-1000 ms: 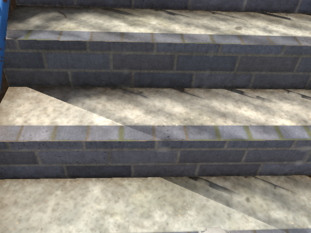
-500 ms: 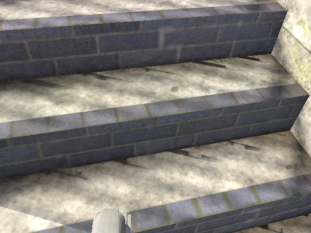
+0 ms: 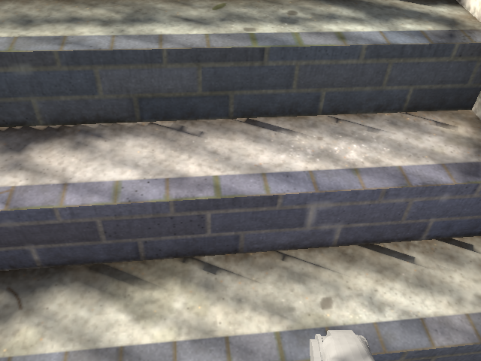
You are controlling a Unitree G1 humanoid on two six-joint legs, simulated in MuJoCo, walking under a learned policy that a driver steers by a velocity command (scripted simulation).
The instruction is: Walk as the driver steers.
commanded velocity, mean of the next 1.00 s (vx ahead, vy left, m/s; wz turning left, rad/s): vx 0.27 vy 0.00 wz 0.19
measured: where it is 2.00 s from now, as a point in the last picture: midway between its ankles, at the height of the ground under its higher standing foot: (234, 133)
